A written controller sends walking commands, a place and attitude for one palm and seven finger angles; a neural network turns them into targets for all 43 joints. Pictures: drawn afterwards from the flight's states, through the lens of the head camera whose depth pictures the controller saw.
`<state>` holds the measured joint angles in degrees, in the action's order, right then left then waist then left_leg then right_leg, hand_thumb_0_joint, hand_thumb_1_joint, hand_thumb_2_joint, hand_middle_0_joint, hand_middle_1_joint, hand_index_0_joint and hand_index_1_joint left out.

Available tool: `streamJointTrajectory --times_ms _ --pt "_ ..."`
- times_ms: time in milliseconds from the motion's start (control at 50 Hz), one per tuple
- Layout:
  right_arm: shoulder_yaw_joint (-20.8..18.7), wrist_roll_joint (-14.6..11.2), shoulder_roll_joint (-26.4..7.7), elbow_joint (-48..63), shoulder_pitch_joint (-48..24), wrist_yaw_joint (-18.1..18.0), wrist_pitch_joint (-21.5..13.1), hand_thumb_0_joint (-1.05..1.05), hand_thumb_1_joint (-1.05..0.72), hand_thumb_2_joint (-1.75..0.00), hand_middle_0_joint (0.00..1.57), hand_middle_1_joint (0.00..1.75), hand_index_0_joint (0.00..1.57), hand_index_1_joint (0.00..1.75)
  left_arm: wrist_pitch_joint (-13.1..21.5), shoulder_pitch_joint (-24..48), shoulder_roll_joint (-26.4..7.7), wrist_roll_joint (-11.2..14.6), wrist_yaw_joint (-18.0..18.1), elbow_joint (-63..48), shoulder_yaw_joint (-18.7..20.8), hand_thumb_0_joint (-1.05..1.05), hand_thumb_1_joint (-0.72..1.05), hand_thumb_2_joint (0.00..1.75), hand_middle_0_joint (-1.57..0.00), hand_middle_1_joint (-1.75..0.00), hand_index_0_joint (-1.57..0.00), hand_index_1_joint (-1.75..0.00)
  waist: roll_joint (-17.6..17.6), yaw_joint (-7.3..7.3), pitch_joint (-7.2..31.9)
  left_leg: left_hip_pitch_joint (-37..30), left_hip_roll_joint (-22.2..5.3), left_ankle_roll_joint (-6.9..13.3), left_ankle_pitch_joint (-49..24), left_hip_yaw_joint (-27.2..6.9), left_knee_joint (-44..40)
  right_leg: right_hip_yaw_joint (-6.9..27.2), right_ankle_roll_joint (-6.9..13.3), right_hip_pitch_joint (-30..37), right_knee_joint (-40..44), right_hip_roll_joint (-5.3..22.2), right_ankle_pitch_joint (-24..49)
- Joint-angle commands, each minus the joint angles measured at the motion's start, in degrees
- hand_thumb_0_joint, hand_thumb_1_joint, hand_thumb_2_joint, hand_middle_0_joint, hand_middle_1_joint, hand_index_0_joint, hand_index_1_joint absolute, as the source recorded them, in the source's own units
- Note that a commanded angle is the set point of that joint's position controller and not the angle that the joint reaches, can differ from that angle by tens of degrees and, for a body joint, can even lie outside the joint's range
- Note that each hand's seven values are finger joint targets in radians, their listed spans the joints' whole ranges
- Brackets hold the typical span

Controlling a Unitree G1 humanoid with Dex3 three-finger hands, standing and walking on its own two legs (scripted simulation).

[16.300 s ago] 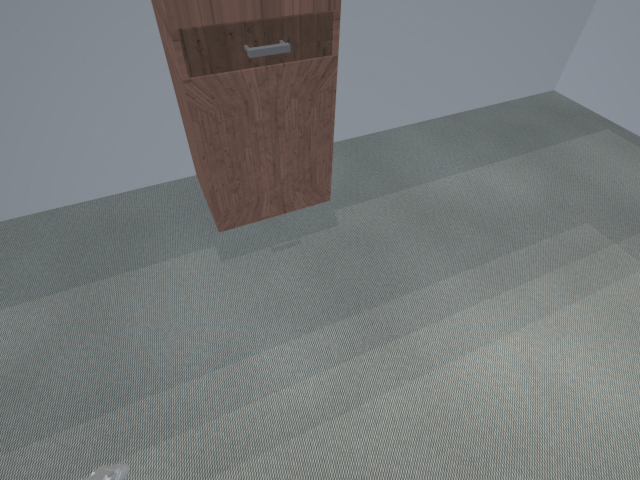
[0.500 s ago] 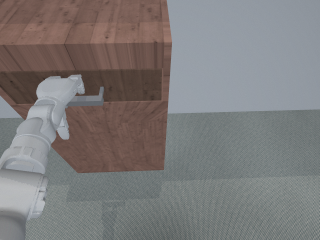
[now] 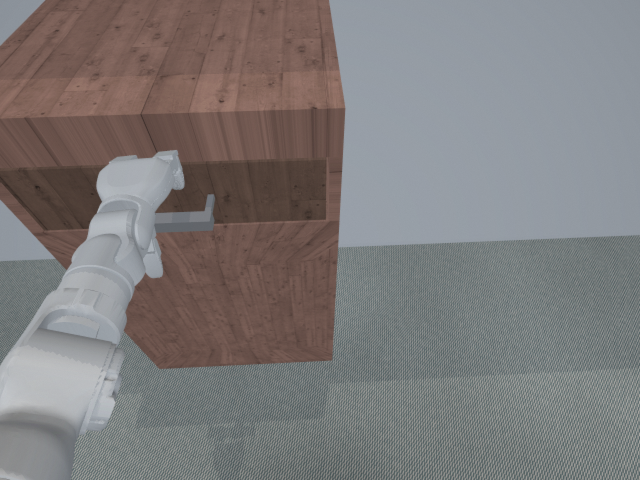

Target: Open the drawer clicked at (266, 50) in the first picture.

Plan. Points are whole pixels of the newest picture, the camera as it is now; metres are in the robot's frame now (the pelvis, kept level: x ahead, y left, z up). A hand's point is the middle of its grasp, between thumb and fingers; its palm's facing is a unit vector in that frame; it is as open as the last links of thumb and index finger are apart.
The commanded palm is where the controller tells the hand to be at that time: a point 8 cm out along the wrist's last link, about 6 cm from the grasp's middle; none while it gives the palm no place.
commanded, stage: lower the fingers behind the handle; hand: left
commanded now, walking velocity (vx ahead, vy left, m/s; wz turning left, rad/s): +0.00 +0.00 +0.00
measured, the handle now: (171, 212) +0.52 +0.23 +0.01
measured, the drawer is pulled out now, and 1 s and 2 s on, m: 0.00 0.00 0.00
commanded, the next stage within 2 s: close the thumb around the handle in 1.66 s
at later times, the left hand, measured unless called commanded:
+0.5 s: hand (167, 231) +0.47 +0.22 +0.03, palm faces -0.10 -0.05 -0.99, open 13.8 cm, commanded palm +0.44 +0.22 +0.08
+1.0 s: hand (161, 250) +0.46 +0.23 +0.00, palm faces -0.06 -0.04 -1.00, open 13.8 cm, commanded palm +0.44 +0.23 +0.05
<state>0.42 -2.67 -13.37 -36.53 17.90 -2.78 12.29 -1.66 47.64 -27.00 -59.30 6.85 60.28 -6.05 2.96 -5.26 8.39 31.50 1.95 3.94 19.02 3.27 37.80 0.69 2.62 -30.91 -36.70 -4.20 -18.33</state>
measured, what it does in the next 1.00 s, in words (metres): stands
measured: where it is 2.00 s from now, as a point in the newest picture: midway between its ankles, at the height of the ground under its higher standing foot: outside the picture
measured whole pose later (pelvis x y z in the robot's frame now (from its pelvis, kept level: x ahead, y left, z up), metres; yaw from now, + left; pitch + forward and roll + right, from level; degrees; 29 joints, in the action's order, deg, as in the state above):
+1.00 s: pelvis +0.01 +0.01 -0.02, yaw +1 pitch +18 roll -2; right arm -3.1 0.1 -14.2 -38.1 17.6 -1.3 10.7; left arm 4.9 40.6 -25.4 -62.8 18.7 57.1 -3.9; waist 2.1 -4.5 9.8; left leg 41.6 1.7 4.2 23.4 2.1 46.6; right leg -0.9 2.5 -39.8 -43.7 -4.4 -22.1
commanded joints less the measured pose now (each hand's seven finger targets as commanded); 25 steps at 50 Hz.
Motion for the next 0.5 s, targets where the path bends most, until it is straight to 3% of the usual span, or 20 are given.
streamJointTrajectory --times_ms 0,40,60,80,100,120,180,220,240,280,300,360,380,420,440,460,480 --pt "-4.35 0.65 -10.14 7.7 2.17 -1.77 -2.45 0.0 -0.9 -0.9 0.2 0.3 0.2 0.3 8.12 17.15 -14.61 0.74 -1.32 -16.15 3.58 0.0 -0.5 0.3 -0.3 -1.2 -0.3 -1.2 -4.34 1.47 11.29 -5.39 -0.31 0.21 -12.11 -2.4 -3.42 1.7 -0.21 8.66 4.84 2.16 12.64" --pt "-5.13 1.17 -9.39 7.28 2.73 -1.87 -3.4 0.0 -0.9 -0.9 0.2 0.3 0.2 0.3 13.04 22.56 -15.63 0.51 0.89 -23.79 5.02 0.0 -0.5 0.3 -0.3 -1.2 -0.3 -1.2 0.29 0.78 14.33 -9.27 -0.44 0.16 -12.86 -3.27 -2.15 1.8 0.13 5.03 4.02 1.79 10.86" --pt "-5.54 1.45 -9.16 6.79 3.26 -1.79 -3.81 0.0 -0.9 -0.9 0.2 0.3 0.2 0.3 14.8 22.9 -17.35 0.14 2.62 -25.6 7.26 0.0 -0.5 0.3 -0.3 -1.2 -0.3 -1.2 1.74 1.2 16.46 -10.75 -0.48 0.0 -14.52 -3.72 -1.2 1.54 0.32 3.79 3.01 1.48 10.78" --pt "-5.81 1.79 -9.12 6.36 3.68 -1.62 -4.18 0.0 -0.9 -0.9 0.2 0.3 0.2 0.3 16.31 25.98 -17.37 0.03 4.26 -28.83 7.28 0.0 -0.5 0.3 -0.3 -1.2 -0.3 -1.2 2.43 0.55 18.59 -11.86 -0.5 -0.14 -16.7 -4.35 -0.09 1.23 0.4 2.57 1.9 1.23 11.39" --pt "-6.21 2.02 -8.82 5.75 4.01 -1.34 -4.56 0.0 -0.9 -0.9 0.2 0.3 0.2 0.3 16.98 25.96 -17.05 -0.14 6.24 -29.52 7.79 0.0 -0.5 0.3 -0.3 -1.2 -0.3 -1.2 3.72 0.68 21.17 -13.56 -0.51 -0.46 -18.04 -4.74 0.8 1.13 0.33 1.16 1.08 1.02 11.52" --pt "-6.29 2.16 -8.93 4.89 4.23 -1.12 -4.77 0.0 -0.9 -0.9 0.2 0.3 0.2 0.3 17.0 25.63 -18.33 -0.61 8.37 -28.17 9.4 0.0 -0.5 0.3 -0.3 -1.2 -0.3 -1.2 4.3 0.59 21.05 -13.26 -0.57 -0.88 -17.92 -5.24 1.57 0.54 0.46 -1.17 0.18 0.87 10.35" --pt "-6.54 2.79 -9.11 2.54 4.64 0.09 -5.57 0.0 -0.9 -0.9 0.2 0.3 0.2 0.3 13.98 27.0 -14.35 -0.89 13.94 -24.05 7.46 0.0 -0.5 0.3 -0.3 -1.2 -0.3 -1.2 3.53 -0.9 21.51 -12.23 -0.68 -1.38 -18.8 -5.84 3.61 -0.83 0.5 -5.75 -1.66 0.56 9.4" --pt "-6.72 2.91 -9.85 1.24 5.39 0.87 -5.49 0.0 -0.9 -0.9 0.2 0.3 0.2 0.3 10.04 26.47 -13.48 -1.35 16.39 -19.74 7.0 0.0 -0.5 0.3 -0.3 -1.2 -0.3 -1.2 3.35 -1.04 22.9 -12.16 -0.82 -1.91 -19.81 -6.08 4.21 -1.5 0.55 -7.0 -2.65 0.32 9.93" --pt "-6.88 3.02 -9.94 0.98 5.51 1.37 -5.26 0.0 -0.9 -0.9 0.2 0.3 0.2 0.3 7.84 26.6 -10.97 -1.38 16.81 -18.18 5.04 0.0 -0.5 0.3 -0.3 -1.2 -0.3 -1.2 3.46 -1.39 23.98 -12.95 -0.84 -2.06 -20.8 -5.9 4.46 -1.8 0.42 -7.1 -2.63 0.24 10.63" --pt "-7.26 2.95 -10.09 0.58 6.23 2.22 -4.7 0.0 -0.9 -0.9 0.2 0.3 0.2 0.3 3.93 26.29 -6.89 -1.37 16.03 -15.62 1.91 0.0 -0.5 0.3 -0.3 -1.2 -0.3 -1.2 3.09 -1.66 26.26 -14.7 -1.05 -2.43 -25.32 -5.76 4.97 -2.09 0.4 -5.89 -2.71 -0.07 13.8" --pt "-7.39 2.65 -10.11 0.43 6.8 2.41 -4.26 0.0 -0.9 -0.9 0.2 0.3 0.2 0.3 2.02 24.37 -6.75 -1.3 14.97 -13.44 1.81 0.0 -0.5 0.3 -0.3 -1.2 -0.3 -1.2 2.59 -1.01 26.19 -14.77 -1.11 -2.27 -26.19 -5.23 4.86 -1.8 0.28 -4.5 -2.15 -0.09 15.19" --pt "-7.17 2.36 -10.54 1.22 6.7 2.03 -2.84 0.0 -0.9 -0.9 0.2 0.3 0.2 0.3 -0.34 24.14 -6.1 -0.97 10.69 -12.97 -0.12 0.0 -0.5 0.3 -0.3 -1.2 -0.3 -1.2 -1.7 -1.46 25.89 -13.77 -1.18 -1.36 -26.95 -4.72 4.12 -1.05 -0.18 0.31 -0.73 0.11 19.11" --pt "-6.9 2.38 -10.71 1.68 6.47 1.62 -2.53 0.0 -0.9 -0.9 0.2 0.3 0.2 0.3 0.19 22.3 -7.99 -0.56 9.27 -12.94 1.52 0.0 -0.5 0.3 -0.3 -1.2 -0.3 -1.2 -1.78 -0.57 25.89 -13.08 -1.05 -1.25 -28.2 -4.72 3.88 -0.69 -0.05 2.26 -0.58 0.27 20.71" --pt "-6.36 2.27 -10.59 2.25 5.96 0.86 -2.06 0.0 -0.9 -0.9 0.2 0.3 0.2 0.3 1.95 21.04 -9.44 -0.06 7.09 -13.39 2.26 0.0 -0.5 0.3 -0.3 -1.2 -0.3 -1.2 -2.8 -0.59 22.57 -10.81 -0.76 -0.49 -26.53 -4.18 3.11 -0.07 -0.24 4.15 0.11 0.57 22.13" --pt "-6.26 2.28 -10.56 2.56 5.74 0.43 -1.94 0.0 -0.9 -0.9 0.2 0.3 0.2 0.3 3.47 20.0 -12.34 -0.27 6.63 -13.8 4.68 0.0 -0.5 0.3 -0.3 -1.2 -0.3 -1.2 -4.5 -0.15 21.41 -9.23 -0.74 -0.22 -25.17 -4.07 2.74 0.2 -0.31 5.33 0.15 0.69 22.22" --pt "-5.97 2.42 -10.43 3.26 5.44 0.12 -1.89 0.0 -0.9 -0.9 0.2 0.3 0.2 0.3 5.23 18.74 -14.21 -0.41 6.5 -15.6 6.21 0.0 -0.5 0.3 -0.3 -1.2 -0.3 -1.2 -3.4 0.91 21.47 -8.05 -0.42 -0.11 -25.19 -3.77 2.44 0.61 -0.17 6.99 -0.06 0.84 23.43" --pt "-5.74 2.6 -10.4 3.83 4.68 -0.3 -1.75 0.0 -0.9 -0.9 0.2 0.3 0.2 0.3 6.97 16.65 -18.74 -0.76 6.79 -16.44 10.31 0.0 -0.5 0.3 -0.3 -1.2 -0.3 -1.2 -3.18 2.38 21.79 -6.76 -0.35 -0.15 -25.85 -3.67 2.37 1.0 0.08 8.73 -0.55 0.96 24.53"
